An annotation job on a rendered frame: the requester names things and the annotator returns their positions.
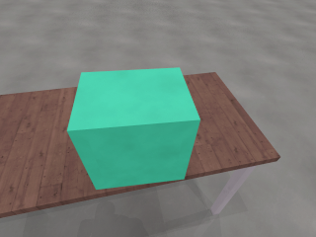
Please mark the carton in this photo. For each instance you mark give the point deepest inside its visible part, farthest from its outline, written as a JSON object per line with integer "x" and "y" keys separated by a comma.
{"x": 133, "y": 127}

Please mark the table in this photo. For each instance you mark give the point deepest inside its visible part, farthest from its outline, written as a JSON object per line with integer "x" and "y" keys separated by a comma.
{"x": 40, "y": 167}

